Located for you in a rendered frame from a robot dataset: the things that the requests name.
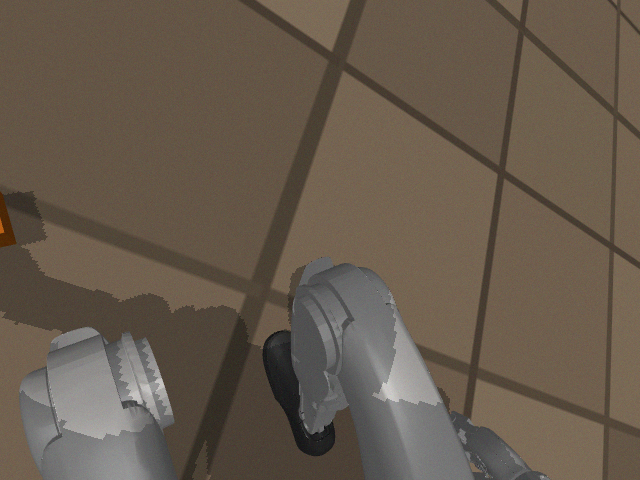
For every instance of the right robot foot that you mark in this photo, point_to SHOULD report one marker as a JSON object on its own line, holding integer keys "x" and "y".
{"x": 285, "y": 387}

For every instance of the right robot hand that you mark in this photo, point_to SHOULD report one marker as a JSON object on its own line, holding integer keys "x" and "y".
{"x": 488, "y": 451}

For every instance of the carton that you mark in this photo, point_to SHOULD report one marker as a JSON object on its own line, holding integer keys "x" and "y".
{"x": 7, "y": 237}

